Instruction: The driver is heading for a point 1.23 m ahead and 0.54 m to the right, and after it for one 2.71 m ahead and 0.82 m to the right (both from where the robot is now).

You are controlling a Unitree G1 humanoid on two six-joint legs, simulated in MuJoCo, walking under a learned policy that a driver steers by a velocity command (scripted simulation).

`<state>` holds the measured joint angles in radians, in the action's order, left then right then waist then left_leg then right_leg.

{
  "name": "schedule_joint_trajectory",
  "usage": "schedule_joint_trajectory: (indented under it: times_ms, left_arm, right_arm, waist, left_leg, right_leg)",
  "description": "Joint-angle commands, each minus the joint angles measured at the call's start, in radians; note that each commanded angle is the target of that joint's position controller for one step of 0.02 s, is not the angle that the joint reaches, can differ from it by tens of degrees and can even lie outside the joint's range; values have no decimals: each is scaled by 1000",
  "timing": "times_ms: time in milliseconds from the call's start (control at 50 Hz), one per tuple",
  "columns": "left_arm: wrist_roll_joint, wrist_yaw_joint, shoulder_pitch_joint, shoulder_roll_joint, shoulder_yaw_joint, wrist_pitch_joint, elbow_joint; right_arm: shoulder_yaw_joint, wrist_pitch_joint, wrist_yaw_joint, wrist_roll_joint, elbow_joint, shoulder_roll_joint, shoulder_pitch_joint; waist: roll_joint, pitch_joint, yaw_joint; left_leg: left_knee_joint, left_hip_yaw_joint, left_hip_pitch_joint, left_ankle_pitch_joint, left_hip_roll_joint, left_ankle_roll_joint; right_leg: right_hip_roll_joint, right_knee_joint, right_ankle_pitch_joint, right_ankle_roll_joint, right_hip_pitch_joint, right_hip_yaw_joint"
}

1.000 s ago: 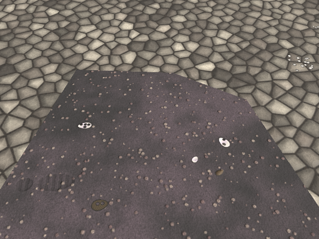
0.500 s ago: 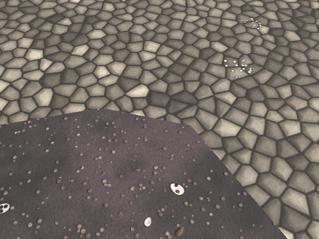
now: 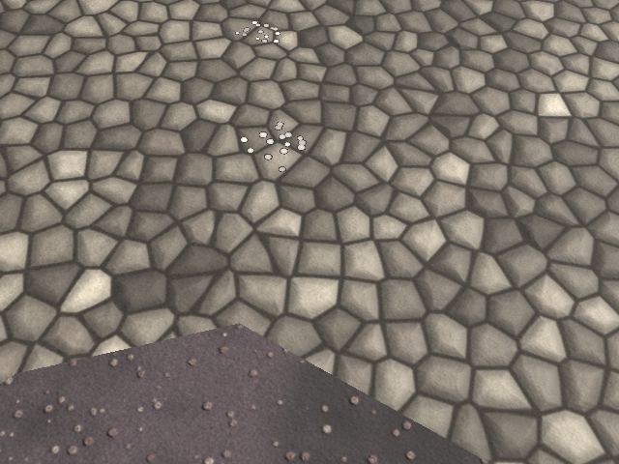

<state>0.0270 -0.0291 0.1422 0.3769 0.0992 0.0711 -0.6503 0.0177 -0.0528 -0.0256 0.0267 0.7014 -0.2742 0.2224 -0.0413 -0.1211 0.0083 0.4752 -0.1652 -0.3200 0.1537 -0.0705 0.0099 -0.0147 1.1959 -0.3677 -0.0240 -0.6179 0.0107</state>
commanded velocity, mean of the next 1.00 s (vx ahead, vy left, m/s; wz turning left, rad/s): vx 0.08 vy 0.00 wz -0.68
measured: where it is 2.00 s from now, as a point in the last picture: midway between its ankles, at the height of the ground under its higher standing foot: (475, 340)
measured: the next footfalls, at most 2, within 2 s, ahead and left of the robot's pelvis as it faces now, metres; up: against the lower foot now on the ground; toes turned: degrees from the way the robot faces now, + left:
right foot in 0.22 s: +0.13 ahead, -0.12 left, +0.00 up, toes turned -16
left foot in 0.62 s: +0.22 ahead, +0.05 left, +0.00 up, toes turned -37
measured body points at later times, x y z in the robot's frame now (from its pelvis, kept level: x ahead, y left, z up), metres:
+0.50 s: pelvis +0.08 -0.01 +0.00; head +0.12 -0.05 +0.45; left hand +0.33 +0.20 -0.09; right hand +0.11 -0.33 -0.11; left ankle +0.18 +0.11 -0.69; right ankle +0.10 -0.11 -0.74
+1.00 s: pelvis +0.11 -0.01 +0.00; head +0.12 -0.01 +0.45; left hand +0.36 +0.14 -0.12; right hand +0.01 -0.28 -0.12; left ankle +0.19 +0.08 -0.73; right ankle +0.01 -0.04 -0.74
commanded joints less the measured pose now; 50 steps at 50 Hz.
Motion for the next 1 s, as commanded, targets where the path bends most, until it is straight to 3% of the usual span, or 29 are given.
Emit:
schedule_joint_trajectory:
  times_ms: [20,60,120,180,200,220,240,260,300,340,400,480,540,580,600,620,640,660,680,700,740,800,860,880,900,920,960,980,1000]
  left_arm:
    - [1,-17,79,-13,-12,14,78]
    - [-8,-26,41,-21,-19,16,95]
    - [-21,-29,-38,-7,-15,21,122]
    - [-15,-27,-46,8,-3,8,138]
    - [0,-15,33,23,7,-7,109]
    - [7,10,110,139,35,-23,95]
    - [-11,14,134,265,68,-22,115]
    - [-26,15,181,225,71,-24,109]
    - [-13,31,63,145,43,-15,104]
    - [-17,35,-17,87,25,-12,120]
    - [-13,18,37,105,33,-20,94]
    - [-7,7,62,125,45,-17,79]
    - [-2,0,40,107,38,-16,72]
    - [-8,0,22,93,30,-17,63]
    - [-19,6,11,80,24,-18,60]
    - [-27,12,41,38,9,-23,60]
    - [-33,17,78,-11,-4,-25,73]
    - [8,23,77,72,16,-23,57]
    - [9,22,84,88,24,-23,38]
    - [3,18,99,73,22,-21,15]
    - [-6,6,128,45,12,-14,-6]
    - [-16,9,75,14,-8,-9,-7]
    - [-21,14,43,-24,-32,-4,-13]
    - [-18,14,53,-26,-39,-6,-20]
    - [-11,11,68,-11,-39,-11,-30]
    - [-5,7,91,-7,-41,-18,-45]
    - [3,14,197,-10,-45,-41,-106]
    - [10,18,296,36,-39,-60,-139]
    - [5,21,331,138,-15,-74,-131]
  right_arm:
    - [38,-9,0,2,-62,-123,-32]
    - [43,-2,3,4,-69,-132,-63]
    - [65,18,17,-2,-68,-171,-22]
    - [84,56,27,-19,-64,-195,32]
    - [88,68,32,-21,-50,-191,81]
    - [84,78,40,-17,-73,-163,126]
    - [64,92,36,-8,-164,-116,62]
    - [67,100,25,12,-155,-151,6]
    - [63,87,12,-11,-139,-127,-17]
    - [68,88,7,8,-117,-140,1]
    - [58,95,12,-2,-110,-109,-12]
    - [45,91,10,-9,-123,-94,-67]
    - [43,85,4,-18,-108,-97,-39]
    - [42,79,-3,-19,-96,-93,2]
    - [43,73,-10,-13,-87,-92,31]
    - [53,67,-20,2,-94,-143,24]
    - [70,69,-17,13,-125,-246,-51]
    - [79,74,-5,13,-113,-242,-27]
    - [60,73,3,1,-113,-174,-49]
    - [50,71,6,-6,-113,-136,-93]
    - [46,66,1,-8,-110,-122,-124]
    - [47,63,1,-11,-75,-119,-47]
    - [52,67,7,-10,-45,-132,-13]
    - [60,73,15,-2,-32,-147,19]
    - [73,85,26,5,-11,-174,55]
    - [78,97,33,3,0,-182,53]
    - [78,102,31,-9,-3,-157,0]
    - [65,92,31,-6,-35,-100,-63]
    - [45,71,37,-19,-108,-37,-159]
  waist:
    - [183,200,-60]
    - [192,185,-65]
    - [205,158,-26]
    - [182,151,-9]
    - [86,188,-36]
    - [-182,187,-50]
    - [-306,219,-61]
    - [-145,257,-110]
    - [-93,158,-35]
    - [-99,164,-1]
    - [-24,212,-14]
    - [-53,217,-40]
    - [-88,227,-33]
    - [-101,222,-8]
    - [-86,212,17]
    - [29,200,3]
    - [264,172,-33]
    - [264,160,-10]
    - [177,136,-32]
    - [142,113,-53]
    - [191,128,-58]
    - [189,150,-6]
    - [228,166,22]
    - [248,201,36]
    - [277,193,45]
    - [280,156,22]
    - [174,60,-69]
    - [-16,39,-126]
    - [-225,32,-155]
  left_leg:
    - [-158,125,86,-425,-284,151]
    - [-142,28,19,-312,-257,110]
    - [-98,-23,47,-207,-276,75]
    - [40,-55,120,-156,-299,33]
    - [212,-91,90,-93,-263,-1]
    - [506,-136,-108,232,-166,-66]
    - [686,13,-384,594,16,-123]
    - [762,147,-405,549,-12,-122]
    - [674,191,-357,359,-33,-103]
    - [624,187,-276,273,-10,-91]
    - [518,204,-226,273,36,-80]
    - [369,234,-176,236,88,-57]
    - [256,216,-52,226,115,-35]
    - [114,204,64,176,125,-17]
    - [-21,205,150,98,112,-6]
    - [-159,336,194,159,-24,24]
    - [-271,629,210,173,-262,118]
    - [-257,692,103,81,-324,215]
    - [-239,618,58,28,-279,224]
    - [-219,514,32,-21,-211,201]
    - [-180,393,99,-164,-133,173]
    - [-138,351,215,-268,-127,179]
    - [-121,341,243,-253,-130,180]
    - [-153,349,238,-23,-122,180]
    - [-194,375,200,244,-119,182]
    - [-223,385,115,422,-114,172]
    - [-173,330,-162,573,-54,114]
    - [65,246,-376,520,11,72]
    - [349,92,-592,413,117,30]
  right_leg:
    - [76,-114,122,14,88,-22]
    - [73,-255,196,32,196,18]
    - [44,-394,136,47,260,87]
    - [18,-554,48,75,312,114]
    - [8,-650,94,97,420,63]
    - [191,-797,368,158,540,-259]
    - [377,-845,615,342,611,-637]
    - [361,-845,600,369,634,-579]
    - [233,-846,469,301,498,-408]
    - [155,-839,498,263,429,-347]
    - [140,-817,520,266,431,-382]
    - [126,-821,351,262,413,-491]
    - [110,-798,391,231,370,-504]
    - [91,-768,418,192,331,-519]
    - [64,-738,354,153,283,-513]
    - [1,-645,180,98,223,-451]
    - [-181,-461,-96,47,79,-239]
    - [-167,-255,-196,33,109,-175]
    - [-142,-165,-151,30,138,-197]
    - [-134,-112,-92,22,163,-193]
    - [-137,-74,-52,1,150,-164]
    - [-124,-194,-82,-20,142,-139]
    - [-87,-429,-138,-10,248,-92]
    - [-87,-498,-159,5,305,-45]
    - [-95,-555,-173,27,355,0]
    - [-95,-647,-128,56,433,32]
    - [-92,-856,0,124,682,55]
    - [68,-970,-159,164,830,-175]
    - [354,-1094,-482,253,847,-621]
Velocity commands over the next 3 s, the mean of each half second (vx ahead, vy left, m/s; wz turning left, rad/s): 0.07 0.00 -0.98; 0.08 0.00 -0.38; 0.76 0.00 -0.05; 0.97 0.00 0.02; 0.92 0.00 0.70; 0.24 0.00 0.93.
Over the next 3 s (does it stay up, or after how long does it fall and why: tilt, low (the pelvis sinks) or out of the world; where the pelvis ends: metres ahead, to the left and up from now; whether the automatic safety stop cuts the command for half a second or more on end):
stays up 1.31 -0.79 0.00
